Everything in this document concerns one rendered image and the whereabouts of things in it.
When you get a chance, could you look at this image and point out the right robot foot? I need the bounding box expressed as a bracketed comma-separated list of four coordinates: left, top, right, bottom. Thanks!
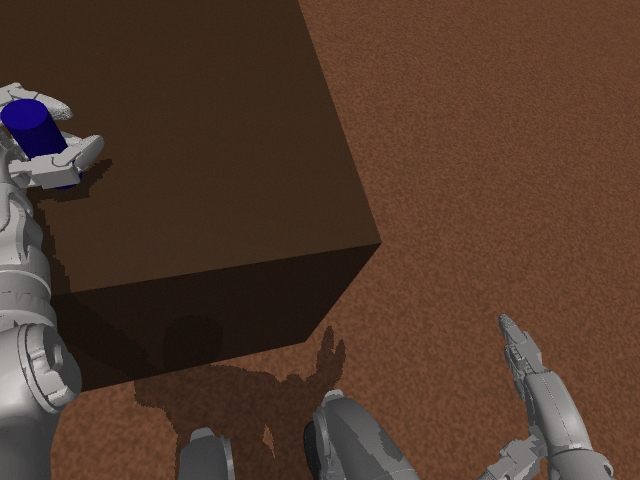
[303, 421, 321, 480]

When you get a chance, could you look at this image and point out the left robot arm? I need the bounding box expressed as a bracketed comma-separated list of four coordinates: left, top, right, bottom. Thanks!
[0, 182, 82, 480]

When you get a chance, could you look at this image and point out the left robot hand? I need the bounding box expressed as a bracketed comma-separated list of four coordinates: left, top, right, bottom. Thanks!
[0, 82, 104, 195]

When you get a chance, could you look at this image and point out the can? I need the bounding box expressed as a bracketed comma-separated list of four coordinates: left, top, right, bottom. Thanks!
[0, 99, 83, 190]

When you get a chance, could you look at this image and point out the right robot hand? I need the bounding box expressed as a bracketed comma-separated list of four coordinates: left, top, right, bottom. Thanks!
[476, 313, 593, 480]

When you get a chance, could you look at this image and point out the right robot arm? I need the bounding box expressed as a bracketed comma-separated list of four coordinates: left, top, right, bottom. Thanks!
[547, 449, 617, 480]

